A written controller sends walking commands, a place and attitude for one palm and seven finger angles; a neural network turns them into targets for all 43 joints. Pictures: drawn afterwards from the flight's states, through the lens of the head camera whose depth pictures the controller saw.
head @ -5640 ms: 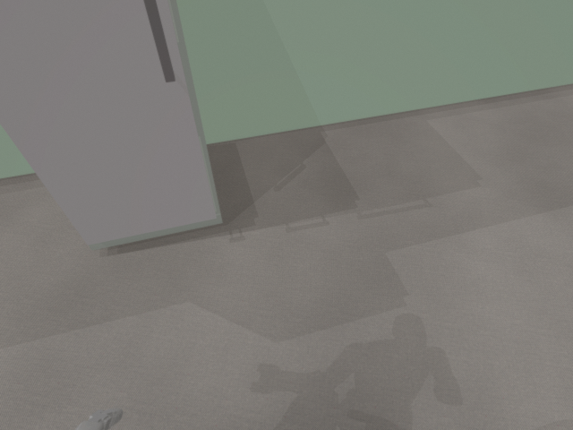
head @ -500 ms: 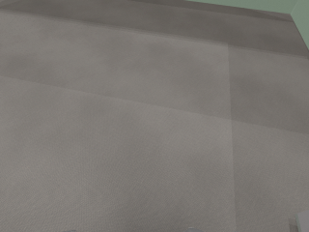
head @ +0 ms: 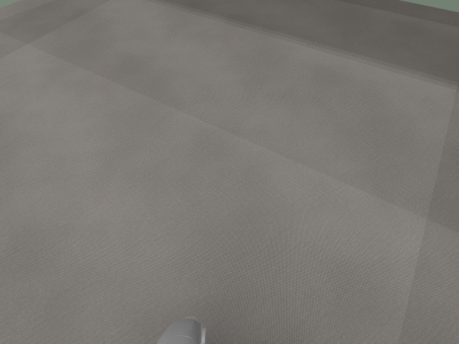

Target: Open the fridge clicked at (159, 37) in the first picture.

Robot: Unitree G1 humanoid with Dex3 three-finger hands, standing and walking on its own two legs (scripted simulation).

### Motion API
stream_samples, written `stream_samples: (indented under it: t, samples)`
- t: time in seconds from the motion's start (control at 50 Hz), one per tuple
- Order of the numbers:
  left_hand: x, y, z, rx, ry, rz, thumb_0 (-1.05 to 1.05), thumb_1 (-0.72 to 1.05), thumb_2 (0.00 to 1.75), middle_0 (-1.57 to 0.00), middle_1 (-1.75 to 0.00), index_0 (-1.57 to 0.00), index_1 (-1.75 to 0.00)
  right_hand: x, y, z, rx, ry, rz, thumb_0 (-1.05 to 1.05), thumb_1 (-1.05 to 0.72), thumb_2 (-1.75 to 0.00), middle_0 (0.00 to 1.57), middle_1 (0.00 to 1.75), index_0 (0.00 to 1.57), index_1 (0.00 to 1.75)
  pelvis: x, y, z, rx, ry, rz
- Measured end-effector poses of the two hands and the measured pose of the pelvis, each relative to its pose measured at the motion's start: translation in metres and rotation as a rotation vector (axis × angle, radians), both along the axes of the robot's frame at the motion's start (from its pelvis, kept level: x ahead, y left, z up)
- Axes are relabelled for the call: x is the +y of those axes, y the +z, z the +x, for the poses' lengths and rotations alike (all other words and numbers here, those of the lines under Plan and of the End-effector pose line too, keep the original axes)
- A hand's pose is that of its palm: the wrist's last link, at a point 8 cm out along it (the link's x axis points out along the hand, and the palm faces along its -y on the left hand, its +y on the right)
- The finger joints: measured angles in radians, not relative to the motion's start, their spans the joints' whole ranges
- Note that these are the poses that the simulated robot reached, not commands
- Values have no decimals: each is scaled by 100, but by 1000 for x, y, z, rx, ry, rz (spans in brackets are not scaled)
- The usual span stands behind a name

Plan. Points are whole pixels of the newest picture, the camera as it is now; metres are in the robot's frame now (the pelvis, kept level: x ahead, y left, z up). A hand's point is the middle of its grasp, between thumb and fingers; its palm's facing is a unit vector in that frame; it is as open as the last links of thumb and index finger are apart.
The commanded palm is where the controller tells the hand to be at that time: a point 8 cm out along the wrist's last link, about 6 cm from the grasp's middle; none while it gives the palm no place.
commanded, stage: turn to face it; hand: right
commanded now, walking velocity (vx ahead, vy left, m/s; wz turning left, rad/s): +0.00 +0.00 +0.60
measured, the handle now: out of the picture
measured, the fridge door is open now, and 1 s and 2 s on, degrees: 0 0 0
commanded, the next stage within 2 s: none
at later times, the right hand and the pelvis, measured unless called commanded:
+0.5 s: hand (325, 339) +0.16 -0.17 -0.18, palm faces +0.07 +0.99 -0.13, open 7.4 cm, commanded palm none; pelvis +0.06 +0.00 -0.01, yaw -3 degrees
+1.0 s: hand out of the picture +0.11 -0.21 -0.15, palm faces +0.31 +0.92 -0.26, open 7.4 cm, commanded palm none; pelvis +0.05 +0.02 +0.00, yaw -18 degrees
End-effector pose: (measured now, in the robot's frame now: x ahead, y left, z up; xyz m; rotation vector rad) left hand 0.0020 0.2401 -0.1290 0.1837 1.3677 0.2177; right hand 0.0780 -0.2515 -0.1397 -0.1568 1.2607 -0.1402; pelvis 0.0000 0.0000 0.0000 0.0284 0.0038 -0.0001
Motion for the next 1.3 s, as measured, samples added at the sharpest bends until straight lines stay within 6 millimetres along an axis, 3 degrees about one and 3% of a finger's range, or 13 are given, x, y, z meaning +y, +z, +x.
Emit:
stream_samples:
  t: [0.08, 0.14, 0.24, 0.36, 0.46, 0.54, 0.68, 0.8, 0.92, 1.04, 1.16, 1.3]
  samples:
    - [17, -23, -20, 58, 94, -32, 1, 90, 89, -20, -30, -20, -30, 22, -1, 59, -91, 106, -35, 1, -91, -90, 20, 29, 20, 30, 16, -15, 16, 3, 49, -18]
    - [28, -30, -18, 80, 124, -32, 1, 91, 89, -20, -30, -20, -30, 36, 5, 85, -157, 136, -55, 1, -91, -90, 20, 29, 20, 30, 23, -18, 22, -8, 68, -17]
    - [35, -20, 17, 1, 123, -23, 1, 91, 89, -20, -30, -20, -30, 49, 18, 99, -157, 161, -63, 0, -91, -90, 20, 29, 20, 30, 26, -5, 34, -9, 84, -20]
    - [19, -13, 51, -51, 76, -43, 1, 91, 89, -20, -30, -20, -30, 59, 14, 103, -169, 133, -1, 0, -90, -90, 20, 29, 20, 30, 20, -2, 51, -15, 38, -7]
    - [-3, -13, 79, -43, -8, -35, 1, 91, 89, -20, -30, -20, -30, 43, -8, 87, -160, 24, 54, 0, -90, -90, 20, 30, 21, 30, 4, -11, 61, -20, -34, 18]
    - [-16, -7, 99, -65, -60, -10, 1, 92, 89, -20, -30, -20, -30, 19, -22, 58, -72, -55, 49, 0, -90, -89, 20, 30, 21, 30, -8, -12, 63, 0, -62, 11]
    - [-23, 12, 114, -67, -126, 11, 1, 91, 89, -20, -30, -20, -30, -18, -7, 15, 25, -144, -3, 1, -91, -90, 20, 29, 20, 30, -17, 4, 61, 28, -118, 22]
    - [-14, 16, 130, -72, -184, 16, 1, 91, 89, -21, -30, -20, -30, -30, 4, 1, 7, -207, -46, 1, -91, -90, 20, 29, 20, 30, -12, 8, 58, 30, -181, 26]
    - [6, 11, 149, -93, -246, 12, 1, 90, 89, -21, -30, -20, -30, -19, 14, 5, -63, -247, -73, 1, -91, -90, 20, 29, 20, 30, 5, 6, 52, 29, -257, 16]
    - [32, -5, 174, -116, -312, -16, 1, 90, 89, -20, -30, -20, -30, 11, 23, 1, -149, -290, -106, 1, -91, -90, 20, 29, 20, 30, 35, -3, 49, 34, -335, -12]
    - [41, -7, 203, -123, -399, -43, 1, 91, 89, -20, -30, -20, -30, 42, 33, -40, -110, -373, -122, 1, -90, -90, 20, 29, 20, 30, 51, 2, 48, 19, -417, -40]
    - [22, -5, 226, -83, -524, -53, 1, 91, 89, -20, -30, -20, -30, 60, 28, -87, -47, -485, -99, 1, -90, -90, 20, 30, 21, 30, 52, 6, 48, 19, -527, -59]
